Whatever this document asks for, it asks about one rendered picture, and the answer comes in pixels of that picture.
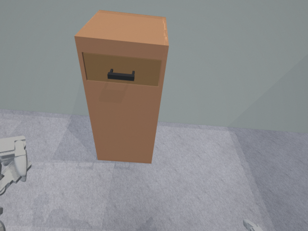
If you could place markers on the robot right hand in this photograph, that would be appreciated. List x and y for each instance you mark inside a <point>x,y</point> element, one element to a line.
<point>251,226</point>

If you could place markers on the cabinet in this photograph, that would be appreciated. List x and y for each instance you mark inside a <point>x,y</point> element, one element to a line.
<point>123,116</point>

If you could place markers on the drawer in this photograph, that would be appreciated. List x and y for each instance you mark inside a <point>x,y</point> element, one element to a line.
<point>98,65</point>

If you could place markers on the robot left hand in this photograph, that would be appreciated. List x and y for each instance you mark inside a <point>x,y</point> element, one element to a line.
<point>14,156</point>

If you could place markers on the handle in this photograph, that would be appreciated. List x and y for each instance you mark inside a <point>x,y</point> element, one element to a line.
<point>121,76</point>

